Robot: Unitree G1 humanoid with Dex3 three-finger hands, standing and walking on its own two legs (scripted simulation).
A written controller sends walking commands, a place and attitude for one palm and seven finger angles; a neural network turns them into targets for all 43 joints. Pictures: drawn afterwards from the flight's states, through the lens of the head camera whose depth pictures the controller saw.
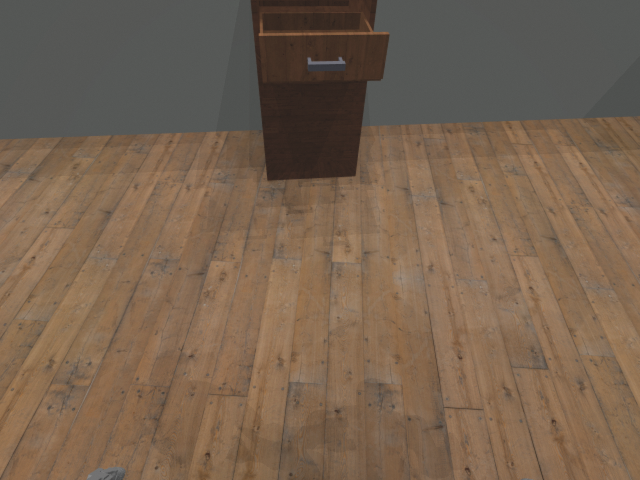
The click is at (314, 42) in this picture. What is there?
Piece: drawer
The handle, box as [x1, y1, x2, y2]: [307, 57, 345, 71]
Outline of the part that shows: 307,57 308,71 344,70 345,63 341,59 341,57 338,57 337,61 311,61 310,57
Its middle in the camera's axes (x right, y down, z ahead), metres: +0.01 -0.54 +1.19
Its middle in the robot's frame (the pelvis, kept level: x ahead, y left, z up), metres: +1.25 +0.05 -0.05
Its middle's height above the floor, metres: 0.72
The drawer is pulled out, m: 0.30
